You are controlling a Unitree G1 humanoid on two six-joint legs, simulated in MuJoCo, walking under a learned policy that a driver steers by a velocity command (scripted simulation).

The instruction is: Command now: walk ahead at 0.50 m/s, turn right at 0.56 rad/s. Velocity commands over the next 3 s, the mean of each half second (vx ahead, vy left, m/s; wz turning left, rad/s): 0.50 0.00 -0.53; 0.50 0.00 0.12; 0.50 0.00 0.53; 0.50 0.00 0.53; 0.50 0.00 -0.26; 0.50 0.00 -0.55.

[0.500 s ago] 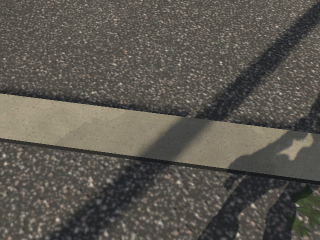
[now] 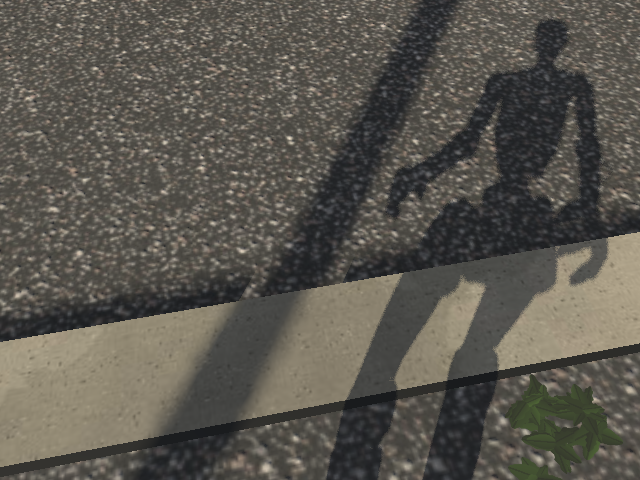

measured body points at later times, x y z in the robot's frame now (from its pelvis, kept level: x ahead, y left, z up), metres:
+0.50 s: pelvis +0.30 +0.04 +0.01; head +0.32 +0.03 +0.46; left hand +0.40 +0.28 -0.12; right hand +0.40 -0.23 -0.10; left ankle +0.38 +0.13 -0.72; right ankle +0.11 -0.05 -0.65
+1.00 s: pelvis +0.56 -0.05 +0.02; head +0.58 -0.06 +0.47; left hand +0.77 +0.16 -0.08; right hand +0.54 -0.30 -0.13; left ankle +0.45 +0.10 -0.64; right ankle +0.59 -0.16 -0.72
